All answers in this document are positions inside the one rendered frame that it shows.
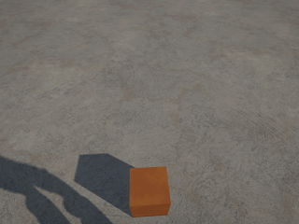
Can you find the carton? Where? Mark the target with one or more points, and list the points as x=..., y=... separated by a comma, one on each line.
x=149, y=194

